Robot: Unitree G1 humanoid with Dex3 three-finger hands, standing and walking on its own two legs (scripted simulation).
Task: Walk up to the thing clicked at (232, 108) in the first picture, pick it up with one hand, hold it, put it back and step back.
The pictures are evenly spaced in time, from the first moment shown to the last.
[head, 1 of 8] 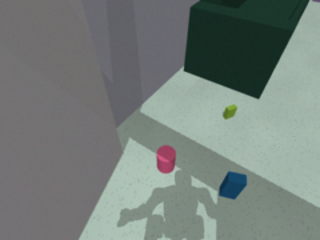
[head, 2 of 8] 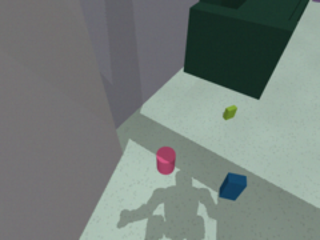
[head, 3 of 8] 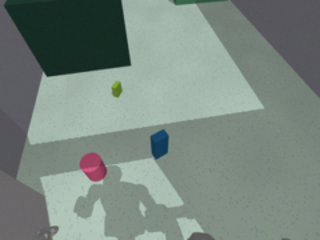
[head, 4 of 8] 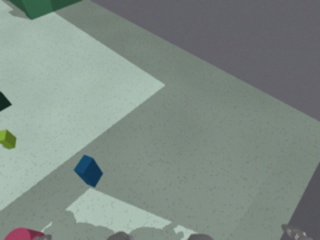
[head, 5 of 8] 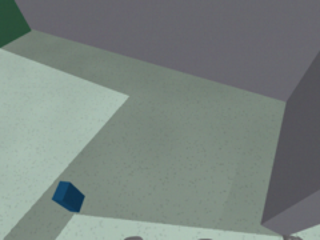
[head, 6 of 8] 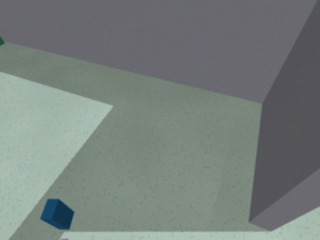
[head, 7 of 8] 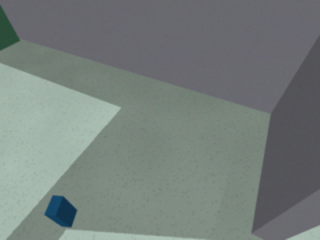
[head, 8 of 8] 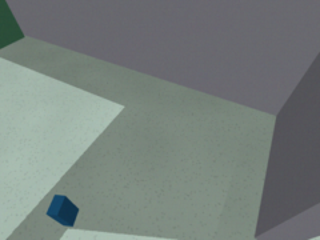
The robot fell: no
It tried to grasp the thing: no
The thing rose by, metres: 0.00
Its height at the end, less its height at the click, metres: +0.00
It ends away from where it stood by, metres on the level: 0.00
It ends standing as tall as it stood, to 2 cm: yes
